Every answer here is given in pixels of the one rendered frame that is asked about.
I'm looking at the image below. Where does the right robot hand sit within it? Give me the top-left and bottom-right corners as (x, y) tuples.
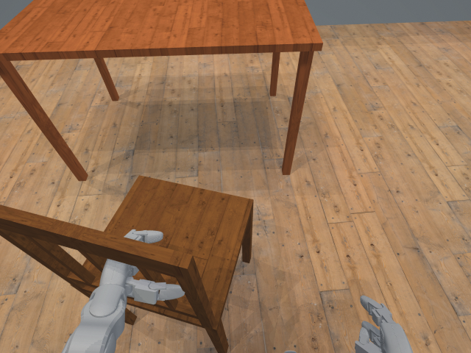
(355, 296), (413, 353)

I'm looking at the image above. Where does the robot left forearm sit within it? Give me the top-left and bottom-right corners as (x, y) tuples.
(61, 284), (127, 353)

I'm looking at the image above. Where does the chair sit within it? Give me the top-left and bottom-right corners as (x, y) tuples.
(0, 175), (254, 353)

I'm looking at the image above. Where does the table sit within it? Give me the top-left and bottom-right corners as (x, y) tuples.
(0, 0), (323, 181)

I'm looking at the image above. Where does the left robot hand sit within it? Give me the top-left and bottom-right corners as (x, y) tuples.
(99, 229), (185, 304)

